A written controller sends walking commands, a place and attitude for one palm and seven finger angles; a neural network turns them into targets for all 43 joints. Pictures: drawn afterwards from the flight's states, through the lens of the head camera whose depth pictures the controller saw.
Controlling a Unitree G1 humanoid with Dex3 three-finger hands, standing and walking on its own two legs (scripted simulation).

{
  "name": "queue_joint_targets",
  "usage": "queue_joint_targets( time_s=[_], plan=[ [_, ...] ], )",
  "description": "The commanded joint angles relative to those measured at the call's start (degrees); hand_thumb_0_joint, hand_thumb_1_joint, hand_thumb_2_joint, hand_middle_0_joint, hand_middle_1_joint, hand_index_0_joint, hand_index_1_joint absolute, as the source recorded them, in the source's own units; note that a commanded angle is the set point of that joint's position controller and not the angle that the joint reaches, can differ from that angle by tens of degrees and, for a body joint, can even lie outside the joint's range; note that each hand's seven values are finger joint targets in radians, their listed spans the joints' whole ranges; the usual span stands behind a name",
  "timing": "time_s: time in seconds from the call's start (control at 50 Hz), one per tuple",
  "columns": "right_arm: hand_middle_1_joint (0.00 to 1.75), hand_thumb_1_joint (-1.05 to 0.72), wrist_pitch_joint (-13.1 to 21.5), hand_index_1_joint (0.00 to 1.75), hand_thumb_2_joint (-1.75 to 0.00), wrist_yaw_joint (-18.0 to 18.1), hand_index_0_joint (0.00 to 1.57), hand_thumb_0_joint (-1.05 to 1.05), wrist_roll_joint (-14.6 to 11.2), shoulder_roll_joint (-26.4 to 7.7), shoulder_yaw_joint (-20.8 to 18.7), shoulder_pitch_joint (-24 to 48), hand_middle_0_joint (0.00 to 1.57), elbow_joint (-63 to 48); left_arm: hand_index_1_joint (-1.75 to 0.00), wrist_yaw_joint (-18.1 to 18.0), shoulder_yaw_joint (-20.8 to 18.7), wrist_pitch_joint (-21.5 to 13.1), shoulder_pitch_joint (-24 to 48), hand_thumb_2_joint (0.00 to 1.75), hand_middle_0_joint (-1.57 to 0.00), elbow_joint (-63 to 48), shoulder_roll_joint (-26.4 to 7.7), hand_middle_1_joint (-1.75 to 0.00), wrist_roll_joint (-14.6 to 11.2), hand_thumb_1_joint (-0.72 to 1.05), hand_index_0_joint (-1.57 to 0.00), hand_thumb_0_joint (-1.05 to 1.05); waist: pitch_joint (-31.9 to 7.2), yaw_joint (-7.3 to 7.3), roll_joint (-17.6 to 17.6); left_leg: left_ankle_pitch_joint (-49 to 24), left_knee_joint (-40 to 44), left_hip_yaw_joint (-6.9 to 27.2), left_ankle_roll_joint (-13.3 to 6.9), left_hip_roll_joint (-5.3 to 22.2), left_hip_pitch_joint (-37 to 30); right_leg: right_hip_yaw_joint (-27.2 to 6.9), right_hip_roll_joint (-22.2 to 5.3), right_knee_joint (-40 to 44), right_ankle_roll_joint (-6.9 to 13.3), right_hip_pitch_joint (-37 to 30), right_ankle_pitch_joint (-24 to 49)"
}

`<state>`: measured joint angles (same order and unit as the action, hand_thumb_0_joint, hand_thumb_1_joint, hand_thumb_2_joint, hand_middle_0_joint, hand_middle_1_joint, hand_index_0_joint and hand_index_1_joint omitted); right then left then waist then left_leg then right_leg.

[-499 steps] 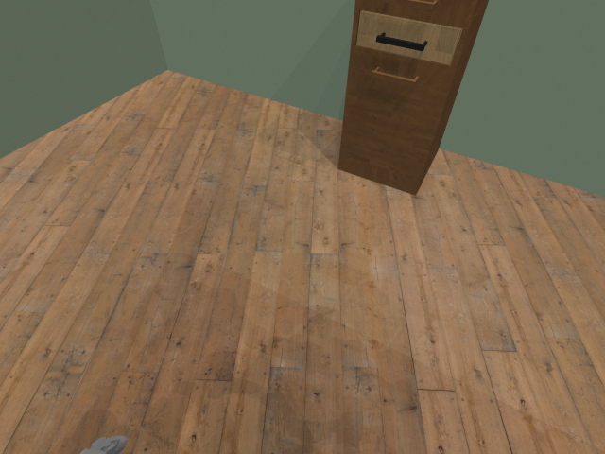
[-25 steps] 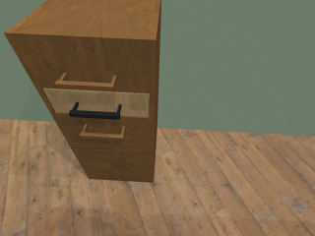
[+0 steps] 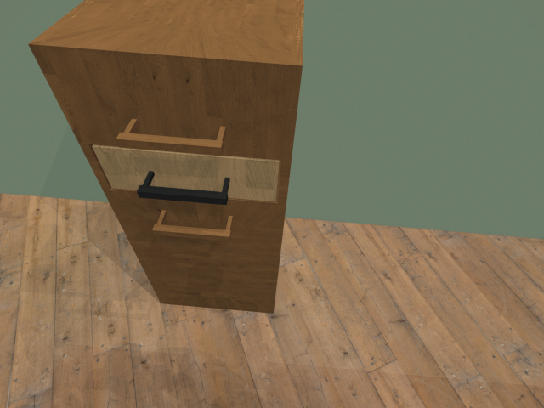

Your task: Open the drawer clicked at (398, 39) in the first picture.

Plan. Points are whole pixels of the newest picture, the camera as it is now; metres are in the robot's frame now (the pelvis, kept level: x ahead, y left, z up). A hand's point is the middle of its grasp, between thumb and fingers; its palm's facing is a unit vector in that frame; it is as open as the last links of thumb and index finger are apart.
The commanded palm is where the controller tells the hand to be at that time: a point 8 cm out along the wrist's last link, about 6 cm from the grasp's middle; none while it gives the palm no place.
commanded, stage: come to a stop and stand still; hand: left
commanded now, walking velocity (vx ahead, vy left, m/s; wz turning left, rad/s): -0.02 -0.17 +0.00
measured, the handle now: (185, 187) +0.54 +0.22 -0.05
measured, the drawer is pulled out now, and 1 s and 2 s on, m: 0.00 0.00 0.00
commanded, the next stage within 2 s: look again from close up in 1.82 s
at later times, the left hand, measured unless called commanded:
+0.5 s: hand out of the picture +0.06 +0.15 -0.17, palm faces +0.06 -0.98 -0.21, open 7.2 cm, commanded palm none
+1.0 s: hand out of the picture +0.01 +0.14 -0.18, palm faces +0.05 -0.98 -0.19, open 7.4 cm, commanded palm none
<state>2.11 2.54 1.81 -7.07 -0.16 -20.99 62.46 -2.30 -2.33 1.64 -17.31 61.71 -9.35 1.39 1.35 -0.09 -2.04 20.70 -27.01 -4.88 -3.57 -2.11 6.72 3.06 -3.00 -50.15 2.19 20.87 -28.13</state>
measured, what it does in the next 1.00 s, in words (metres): steps on the spot: right foot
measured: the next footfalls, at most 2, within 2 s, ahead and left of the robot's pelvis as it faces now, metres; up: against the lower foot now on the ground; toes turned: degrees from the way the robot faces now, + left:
right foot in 0.20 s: +0.08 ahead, -0.09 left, +0.00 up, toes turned +2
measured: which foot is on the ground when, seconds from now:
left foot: down 0.00-1.00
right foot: up 0.00-0.18, down 0.20-1.00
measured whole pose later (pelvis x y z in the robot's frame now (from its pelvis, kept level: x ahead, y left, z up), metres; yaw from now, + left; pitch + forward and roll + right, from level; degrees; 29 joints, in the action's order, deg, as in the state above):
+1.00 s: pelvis +0.04 -0.02 -0.01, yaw +2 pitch +1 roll -1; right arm 1.0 2.1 0.7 -8.2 -0.1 -20.4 61.4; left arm -2.6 0.9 -1.9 -21.1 62.4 -6.7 0.4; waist 0.4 -1.3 2.1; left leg 25.4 -30.2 -1.7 -0.6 0.8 5.3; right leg 3.9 0.3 -33.3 1.4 17.4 -16.4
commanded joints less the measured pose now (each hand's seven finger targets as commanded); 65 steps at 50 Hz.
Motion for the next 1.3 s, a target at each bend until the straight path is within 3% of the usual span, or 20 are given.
queue_joint_targets(
  time_s=[0.0, 0.12, 0.16, 0.2, 0.22, 0.24, 0.28, 0.36, 0.48, 0.56, 0.66, 0.78, 0.8, 0.84, 0.88, 0.92, 0.96, 1.02, 1.1, 1.28],
  plan=[
    [0.30, -0.90, 0.92, 0.30, -0.90, 0.96, 0.20, 0.00, 0.09, -6.08, -0.13, -7.11, 0.20, 0.56, -0.30, 0.95, 0.36, -2.15, 2.56, 0.90, -0.20, -4.19, 0.55, -0.30, -0.36, 0.90, -0.20, 0.00, 3.08, -0.53, 4.69, -49.56, 8.32, 14.09, -8.57, 17.75, -6.72, -1.67, -1.17, -1.94, -0.75, 9.41, 1.97],
    [0.30, -0.90, 0.37, 0.30, -0.90, 1.31, 0.20, 0.00, -0.49, -6.89, -0.63, -4.78, 0.20, 1.72, -0.30, 0.55, 0.07, -2.05, 2.34, 0.90, -0.20, -3.47, -1.43, -0.30, -1.07, 0.90, -0.20, 0.00, 2.40, 0.49, 7.96, -57.13, 4.07, 9.14, -2.93, 14.41, -5.71, -0.43, 0.71, 17.99, -0.83, -2.65, 12.02],
    [0.30, -0.90, 0.26, 0.30, -0.90, 1.10, 0.20, 0.00, -1.15, -6.22, -0.92, -4.04, 0.20, 1.30, -0.30, 0.31, -0.28, -2.70, -2.51, 0.90, -0.20, -1.79, -3.68, -0.30, -0.94, 0.90, -0.20, 0.00, -0.71, 2.36, 3.96, -44.98, -0.65, 7.19, 0.03, 10.95, -0.69, -3.92, -1.04, 25.11, -0.39, -13.09, 31.28],
    [0.30, -0.90, -0.38, 0.30, -0.90, 0.68, 0.20, 0.00, -1.75, -3.81, -0.90, -5.03, 0.20, 1.05, -0.30, -0.10, -0.14, -3.17, -2.49, 0.90, -0.20, -1.24, -6.53, -0.30, -1.27, 0.90, -0.20, 0.00, -2.37, 0.57, -1.70, -11.09, 1.63, 5.50, 2.92, 5.89, 8.71, -12.69, -10.93, 21.19, 3.97, -20.66, 57.10],
    [0.30, -0.90, -0.53, 0.30, -0.90, 0.46, 0.20, 0.00, -1.74, -3.01, -1.16, -5.45, 0.20, 1.56, -0.30, 0.07, 0.14, -2.94, -1.56, 0.90, -0.20, -1.26, -7.40, -0.30, -1.41, 0.90, -0.20, 0.00, 0.82, -0.11, -0.51, -4.32, 4.24, 5.95, 2.95, 4.17, 8.80, -11.40, -11.82, 21.56, 4.35, -17.49, 56.95],
    [0.30, -0.90, -1.11, 0.30, -0.90, 0.47, 0.20, 0.00, -1.67, -2.21, -1.22, -5.49, 0.20, 1.97, -0.30, -0.07, 0.10, -2.91, -0.37, 0.90, -0.20, -1.85, -6.76, -0.30, -1.36, 0.90, -0.20, 0.00, 0.18, -0.35, -5.58, -4.88, 3.30, 5.32, 3.13, 5.14, 7.54, -11.22, -10.05, 22.05, 4.24, -16.20, 54.27],
    [0.30, -0.90, -1.52, 0.30, -0.90, 0.38, 0.20, 0.00, -1.66, -2.53, -1.32, -5.96, 0.20, 2.34, -0.30, -0.34, 0.25, -2.78, 1.03, 0.90, -0.20, -2.31, -6.18, -0.30, -1.19, 0.90, -0.20, 0.00, -0.65, -0.28, -8.27, -5.05, 2.92, 4.21, 3.37, 5.30, 5.50, -10.89, -9.60, 23.75, 3.87, -14.01, 48.66],
    [0.30, -0.90, -1.88, 0.30, -0.90, 0.20, 0.20, 0.00, -1.24, -3.36, -1.52, -4.22, 0.20, 1.98, -0.30, -0.53, -0.39, -2.07, 3.12, 0.90, -0.20, -3.71, -6.43, -0.30, -1.03, 0.90, -0.20, 0.00, -0.54, 0.10, 1.49, -11.19, 3.62, 4.98, 3.14, 6.51, 4.49, -10.56, -7.68, 23.50, 3.34, -11.58, 37.77],
    [0.30, -0.90, -2.58, 0.30, -0.90, -0.41, 0.20, 0.00, -0.78, -3.99, -1.68, -3.63, 0.20, 0.17, -0.30, -0.15, -0.86, -1.32, 4.76, 0.90, -0.20, -4.96, -6.74, -0.30, -0.57, 0.90, -0.20, 0.00, 1.55, -0.16, 0.79, -1.44, 4.11, 4.76, 2.35, 5.51, 5.58, -12.32, -6.66, 29.41, 3.24, -5.82, 13.24],
    [0.30, -0.90, -1.94, 0.30, -0.90, -0.80, 0.20, 0.00, -0.20, -5.35, -1.36, -4.37, 0.20, 0.08, -0.30, 0.54, -0.46, -1.22, 3.73, 0.90, -0.20, -4.61, -5.06, -0.30, -0.37, 0.90, -0.20, 0.00, 3.17, 0.08, 2.75, 4.20, 8.79, 7.21, 0.56, 7.15, 7.86, -8.57, -2.46, 28.33, 1.43, -6.02, 5.05],
    [0.30, -0.90, -1.25, 0.30, -0.90, -0.68, 0.20, 0.00, -0.39, -7.01, -1.07, -2.94, 0.20, -0.27, -0.30, 1.32, 0.61, -1.69, 0.71, 0.90, -0.20, -3.43, -2.48, -0.30, 0.07, 0.90, -0.20, 0.00, 8.91, 0.91, 6.15, 9.98, 14.78, 11.58, -1.66, 11.17, 11.56, -3.51, 1.12, 21.73, 0.75, -5.79, 9.84],
    [0.30, -0.90, -0.65, 0.30, -0.90, -0.01, 0.20, 0.00, -1.03, -5.10, -0.07, -4.74, 0.20, 1.03, -0.30, 0.94, 1.13, -2.62, -4.45, 0.90, -0.20, -0.60, -2.51, -0.30, -0.52, 0.90, -0.20, 0.00, 7.89, 1.02, 2.16, -3.40, 7.92, 6.57, 0.02, 8.04, 9.28, -7.05, -1.34, 23.82, 1.61, -9.90, 20.20],
    [0.30, -0.90, -1.98, 0.30, -0.90, -0.96, 0.20, 0.00, -0.58, -9.73, -0.67, 1.65, 0.20, -5.23, -0.30, 0.28, 1.80, -3.19, -3.38, 0.90, -0.20, -3.53, -10.14, -0.30, -0.65, 0.90, -0.20, 0.00, 10.81, -0.23, 2.08, -6.19, 7.87, 6.02, 1.51, 5.21, 10.55, -6.70, 0.80, 22.59, 1.08, -7.08, 14.86],
    [0.30, -0.90, 0.16, 0.30, -0.90, -0.17, 0.20, 0.00, -0.58, -6.33, -0.29, -0.45, 0.20, -4.72, -0.30, -0.37, 1.64, -3.97, -6.02, 0.90, -0.20, -1.71, -4.70, -0.30, -0.93, 0.90, -0.20, 0.00, -2.30, 0.10, 5.72, -12.75, 1.66, 6.03, 1.66, 6.30, 7.95, -8.68, -2.35, 20.77, 1.90, -12.58, 26.51],
    [0.30, -0.90, 0.48, 0.30, -0.90, 0.24, 0.20, 0.00, -1.26, -6.84, -0.68, -3.25, 0.20, -4.22, -0.30, -0.59, 1.32, -4.87, -7.46, 0.90, -0.20, -2.07, -6.10, -0.30, -1.05, 0.90, -0.20, 0.00, -8.68, -0.69, 1.98, -10.26, -1.10, 6.13, 2.10, 5.27, 5.52, -10.94, -4.73, 20.53, 2.71, -17.11, 38.55],
    [0.30, -0.90, 0.05, 0.30, -0.90, 0.11, 0.20, 0.00, -1.36, -6.81, -0.96, -3.86, 0.20, -3.64, -0.30, -0.80, 1.26, -5.13, -7.07, 0.90, -0.20, -1.78, -6.23, -0.30, -1.00, 0.90, -0.20, 0.00, -8.00, -1.26, -4.60, -6.66, -2.14, 5.26, 2.05, 4.57, 6.53, -11.95, -6.21, 20.78, 3.03, -18.66, 47.05],
    [0.30, -0.90, -0.23, 0.30, -0.90, 0.33, 0.20, 0.00, -1.59, -7.54, -1.52, -3.16, 0.20, -3.56, -0.30, -1.03, 0.67, -4.97, -5.96, 0.90, -0.20, -2.07, -6.69, -0.30, -0.97, 0.90, -0.20, 0.00, -4.25, -1.39, -4.04, -8.19, -1.47, 5.78, 1.95, 4.98, 6.49, -11.01, -6.26, 20.59, 3.14, -16.25, 49.69],
    [0.30, -0.90, -0.40, 0.30, -0.90, 0.38, 0.20, 0.00, -1.21, -8.09, -1.74, -2.22, 0.20, -3.07, -0.30, -1.11, 0.69, -4.58, -4.97, 0.90, -0.20, -2.74, -6.23, -0.30, -1.00, 0.90, -0.20, 0.00, -1.18, -1.05, 1.44, -20.26, -0.48, 5.63, 1.60, 6.61, 4.66, -7.59, -3.71, 18.72, 2.13, -13.94, 49.36],
    [0.30, -0.90, -0.69, 0.30, -0.90, 0.51, 0.20, 0.00, -1.07, -9.31, -2.18, 0.39, 0.20, -3.49, -0.30, -1.10, 0.26, -3.95, -3.47, 0.90, -0.20, -3.55, -6.98, -0.30, -0.98, 0.90, -0.20, 0.00, -0.80, -0.69, 3.26, -26.10, 0.24, 5.41, 1.66, 7.64, 3.15, -6.36, -2.98, 19.25, 1.67, -13.65, 45.93],
    [0.30, -0.90, -1.01, 0.30, -0.90, -0.13, 0.20, 0.00, -0.69, -13.30, -2.24, 6.43, 0.20, -4.86, -0.30, -0.24, 0.12, -2.65, 2.19, 0.90, -0.20, -5.79, -9.73, -0.30, -0.84, 0.90, -0.20, 0.00, 3.39, -0.12, 3.66, -18.36, 5.75, 6.36, 1.41, 8.19, 4.87, -5.60, -2.01, 23.15, 0.44, -12.44, 31.81]
  ],
)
